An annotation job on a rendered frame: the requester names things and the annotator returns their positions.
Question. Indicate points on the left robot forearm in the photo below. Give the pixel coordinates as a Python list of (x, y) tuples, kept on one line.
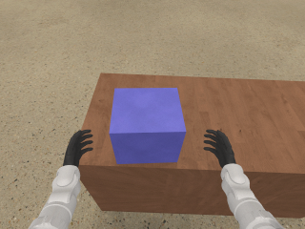
[(59, 208)]

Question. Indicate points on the right robot forearm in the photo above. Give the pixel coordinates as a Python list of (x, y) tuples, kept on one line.
[(247, 210)]

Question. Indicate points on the carton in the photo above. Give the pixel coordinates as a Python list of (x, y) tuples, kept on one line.
[(147, 125)]

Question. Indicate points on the right robot hand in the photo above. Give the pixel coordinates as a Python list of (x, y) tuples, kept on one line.
[(223, 148)]

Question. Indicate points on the pedestal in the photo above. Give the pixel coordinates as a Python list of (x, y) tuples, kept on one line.
[(263, 119)]

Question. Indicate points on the left robot hand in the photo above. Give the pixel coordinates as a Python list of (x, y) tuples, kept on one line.
[(74, 152)]

